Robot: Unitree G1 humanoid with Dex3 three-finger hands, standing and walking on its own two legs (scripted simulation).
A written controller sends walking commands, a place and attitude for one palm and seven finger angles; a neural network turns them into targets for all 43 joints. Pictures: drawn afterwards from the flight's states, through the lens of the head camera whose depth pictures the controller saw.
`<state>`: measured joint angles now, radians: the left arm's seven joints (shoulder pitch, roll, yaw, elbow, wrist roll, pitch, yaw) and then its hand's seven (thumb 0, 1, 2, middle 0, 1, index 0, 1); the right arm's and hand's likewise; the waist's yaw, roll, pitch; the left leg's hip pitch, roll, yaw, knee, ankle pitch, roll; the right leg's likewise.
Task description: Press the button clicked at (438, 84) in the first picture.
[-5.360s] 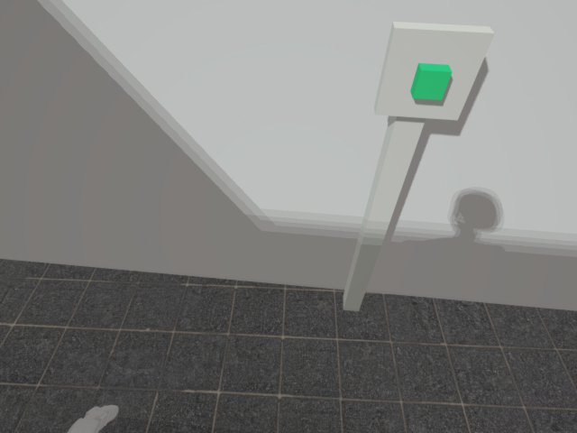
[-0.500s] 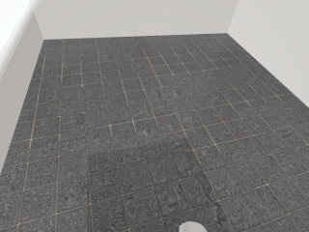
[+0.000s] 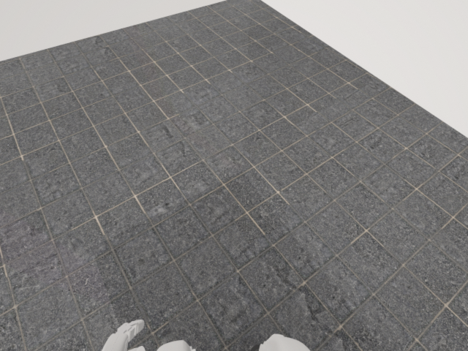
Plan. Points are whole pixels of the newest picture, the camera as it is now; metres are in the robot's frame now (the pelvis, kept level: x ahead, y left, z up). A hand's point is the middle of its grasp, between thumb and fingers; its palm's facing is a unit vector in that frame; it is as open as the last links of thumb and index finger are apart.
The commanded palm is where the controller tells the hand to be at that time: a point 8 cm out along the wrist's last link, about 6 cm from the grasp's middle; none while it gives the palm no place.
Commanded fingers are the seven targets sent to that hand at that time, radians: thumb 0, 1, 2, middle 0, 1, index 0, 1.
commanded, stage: turn to face it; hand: left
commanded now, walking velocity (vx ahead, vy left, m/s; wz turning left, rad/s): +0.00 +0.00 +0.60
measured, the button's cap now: out of the picture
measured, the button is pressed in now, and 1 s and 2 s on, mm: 0 0 0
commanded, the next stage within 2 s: none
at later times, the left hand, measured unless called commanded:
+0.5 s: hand out of the picture +0.07 +0.27 -0.16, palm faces +0.24 -0.95 -0.18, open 7.4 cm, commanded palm none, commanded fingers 0.00 0.90 0.90 -0.20 -0.30 -0.20 -0.30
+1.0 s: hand out of the picture +0.03 +0.23 -0.13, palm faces +0.48 -0.83 -0.29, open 7.4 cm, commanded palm none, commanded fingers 0.00 0.90 0.90 -0.20 -0.30 -0.20 -0.30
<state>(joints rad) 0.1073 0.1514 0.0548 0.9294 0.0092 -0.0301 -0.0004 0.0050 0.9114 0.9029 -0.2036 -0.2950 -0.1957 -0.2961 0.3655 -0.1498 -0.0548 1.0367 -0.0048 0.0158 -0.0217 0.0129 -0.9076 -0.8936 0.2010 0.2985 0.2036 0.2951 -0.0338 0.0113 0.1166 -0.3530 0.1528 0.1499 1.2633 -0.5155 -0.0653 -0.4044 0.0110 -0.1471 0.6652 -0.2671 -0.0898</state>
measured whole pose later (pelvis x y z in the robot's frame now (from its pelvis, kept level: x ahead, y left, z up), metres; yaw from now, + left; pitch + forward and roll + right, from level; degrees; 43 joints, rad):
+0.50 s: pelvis +0.04 +0.07 +0.02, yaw +11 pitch +1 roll -3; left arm 0.19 0.21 0.09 0.97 0.02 0.04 0.02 0.01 0.91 0.90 -0.20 -0.29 -0.19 -0.30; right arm 0.25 -0.16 -0.04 0.95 -0.02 0.01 -0.01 0.01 -0.92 -0.89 0.20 0.30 0.20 0.30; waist -0.01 -0.02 0.05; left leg -0.32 0.00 0.07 0.52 -0.22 0.08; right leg -0.50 -0.07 -0.04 1.16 -0.36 0.07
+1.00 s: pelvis +0.02 +0.00 +0.01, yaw +28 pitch +2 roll +0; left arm 0.16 0.19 0.06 0.88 0.01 0.02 0.03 0.01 0.91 0.90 -0.20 -0.30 -0.20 -0.30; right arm 0.24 -0.25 -0.11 0.94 -0.02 0.07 0.01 0.01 -0.91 -0.89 0.20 0.30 0.20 0.30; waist -0.03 0.05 0.01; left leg -0.46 -0.12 -0.16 0.59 -0.25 -0.02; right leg -0.25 0.00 -0.01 0.52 -0.32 0.00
